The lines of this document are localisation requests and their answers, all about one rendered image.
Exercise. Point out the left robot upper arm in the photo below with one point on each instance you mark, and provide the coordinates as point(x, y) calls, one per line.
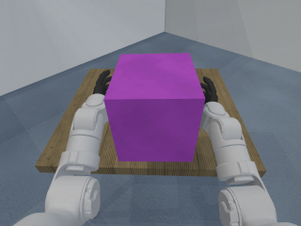
point(72, 200)

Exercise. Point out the right robot forearm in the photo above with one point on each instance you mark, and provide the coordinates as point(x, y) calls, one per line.
point(234, 165)

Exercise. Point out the right robot upper arm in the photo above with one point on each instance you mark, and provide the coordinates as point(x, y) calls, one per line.
point(247, 206)

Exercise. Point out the robot right hand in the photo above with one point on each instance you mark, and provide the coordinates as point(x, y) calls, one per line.
point(210, 90)

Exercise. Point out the left robot forearm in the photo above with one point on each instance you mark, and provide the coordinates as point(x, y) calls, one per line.
point(82, 152)

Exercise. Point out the robot left hand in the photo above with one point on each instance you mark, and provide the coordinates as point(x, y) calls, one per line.
point(101, 87)

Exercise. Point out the carton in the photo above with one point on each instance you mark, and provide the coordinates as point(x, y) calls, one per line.
point(154, 104)

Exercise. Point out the table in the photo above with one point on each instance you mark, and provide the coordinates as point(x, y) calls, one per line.
point(204, 162)

